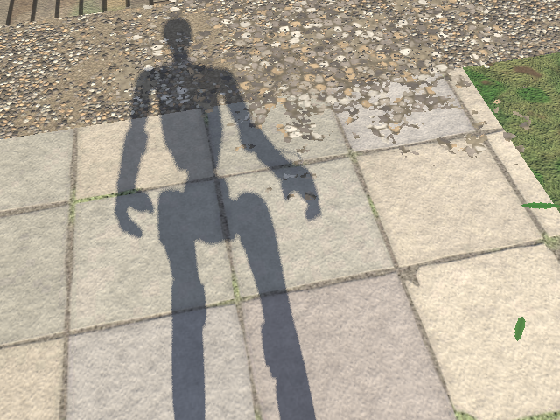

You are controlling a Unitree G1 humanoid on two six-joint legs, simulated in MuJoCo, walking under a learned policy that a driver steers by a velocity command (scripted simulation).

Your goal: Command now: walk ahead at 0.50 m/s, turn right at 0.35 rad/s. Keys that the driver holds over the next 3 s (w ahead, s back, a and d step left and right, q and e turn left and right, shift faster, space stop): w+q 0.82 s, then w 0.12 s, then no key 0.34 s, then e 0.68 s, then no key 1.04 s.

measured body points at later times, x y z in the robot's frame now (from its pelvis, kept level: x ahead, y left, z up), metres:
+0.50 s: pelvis +0.30 +0.08 -0.01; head +0.34 +0.08 +0.44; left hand +0.36 +0.36 -0.13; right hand +0.47 -0.17 -0.12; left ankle +0.36 +0.15 -0.74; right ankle +0.20 -0.08 -0.63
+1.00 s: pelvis +0.59 +0.09 +0.00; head +0.61 +0.09 +0.45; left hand +0.60 +0.40 -0.09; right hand +0.80 -0.11 -0.12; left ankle +0.46 +0.18 -0.65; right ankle +0.67 +0.01 -0.74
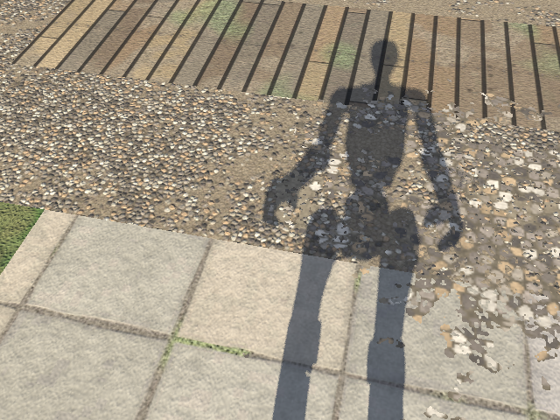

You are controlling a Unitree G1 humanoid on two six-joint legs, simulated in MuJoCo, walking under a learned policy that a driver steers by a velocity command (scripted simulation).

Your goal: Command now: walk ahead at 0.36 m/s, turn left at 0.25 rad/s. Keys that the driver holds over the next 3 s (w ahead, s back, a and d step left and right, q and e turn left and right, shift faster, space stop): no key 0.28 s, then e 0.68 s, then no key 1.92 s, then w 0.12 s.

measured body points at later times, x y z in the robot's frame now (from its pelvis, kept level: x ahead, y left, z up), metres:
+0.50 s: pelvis +0.13 +0.03 +0.00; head +0.16 +0.03 +0.45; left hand +0.24 +0.30 -0.13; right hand +0.30 -0.22 -0.10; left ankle +0.20 +0.14 -0.74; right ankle +0.11 -0.12 -0.69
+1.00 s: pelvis +0.13 -0.02 +0.01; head +0.16 -0.06 +0.46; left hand +0.34 +0.22 -0.08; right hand +0.21 -0.34 -0.11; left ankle +0.20 +0.14 -0.68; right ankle +0.12 -0.10 -0.74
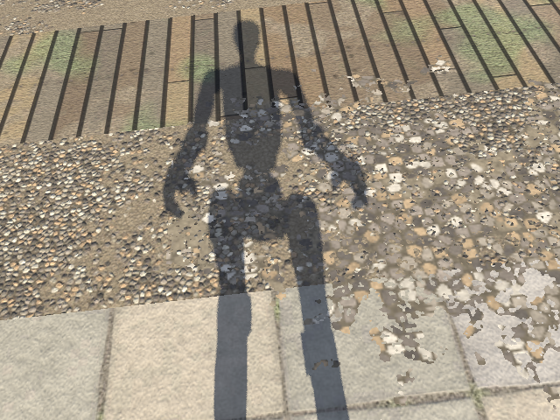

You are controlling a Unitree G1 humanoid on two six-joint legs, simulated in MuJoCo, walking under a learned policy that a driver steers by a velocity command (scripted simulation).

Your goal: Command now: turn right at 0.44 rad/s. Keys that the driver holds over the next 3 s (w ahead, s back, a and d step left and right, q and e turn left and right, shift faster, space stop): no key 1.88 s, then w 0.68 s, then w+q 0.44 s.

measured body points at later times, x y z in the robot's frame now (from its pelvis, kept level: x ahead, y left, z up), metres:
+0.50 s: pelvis +0.00 +0.02 -0.01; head +0.02 +0.02 +0.44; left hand +0.15 +0.29 -0.12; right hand +0.11 -0.24 -0.13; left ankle +0.01 +0.15 -0.74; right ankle -0.03 -0.11 -0.75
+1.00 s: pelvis +0.00 +0.00 -0.01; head +0.00 +0.00 +0.44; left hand +0.11 +0.25 -0.14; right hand +0.04 -0.27 -0.15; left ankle +0.01 +0.15 -0.74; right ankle -0.03 -0.11 -0.75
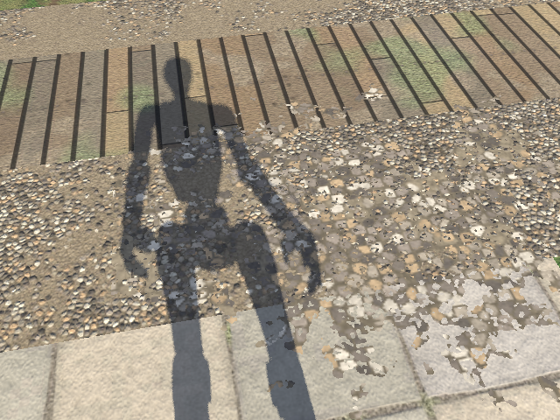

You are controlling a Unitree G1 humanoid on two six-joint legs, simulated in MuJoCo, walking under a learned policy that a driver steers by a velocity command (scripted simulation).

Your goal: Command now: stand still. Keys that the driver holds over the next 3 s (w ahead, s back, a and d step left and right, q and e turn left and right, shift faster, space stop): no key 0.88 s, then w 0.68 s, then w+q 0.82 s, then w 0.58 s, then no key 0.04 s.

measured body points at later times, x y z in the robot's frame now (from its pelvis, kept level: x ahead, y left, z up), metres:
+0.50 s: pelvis +0.00 +0.00 +0.00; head +0.01 +0.01 +0.45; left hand +0.04 +0.26 -0.15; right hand +0.03 -0.25 -0.15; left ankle +0.01 +0.15 -0.74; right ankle -0.01 -0.12 -0.74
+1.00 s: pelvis +0.01 +0.01 +0.00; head +0.01 +0.01 +0.45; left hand +0.00 +0.25 -0.16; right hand +0.00 -0.23 -0.16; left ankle +0.00 +0.15 -0.73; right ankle -0.02 -0.12 -0.73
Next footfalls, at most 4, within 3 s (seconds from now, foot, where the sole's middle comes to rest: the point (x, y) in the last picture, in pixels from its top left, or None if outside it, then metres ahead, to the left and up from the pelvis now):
1.56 right None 0.41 -0.10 -0.77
2.12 left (222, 348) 0.70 0.17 -0.77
2.60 right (252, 242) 1.04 0.10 -0.77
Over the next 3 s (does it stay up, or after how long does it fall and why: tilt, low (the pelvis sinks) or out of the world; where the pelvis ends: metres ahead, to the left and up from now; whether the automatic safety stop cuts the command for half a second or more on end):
stays up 1.02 0.20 0.01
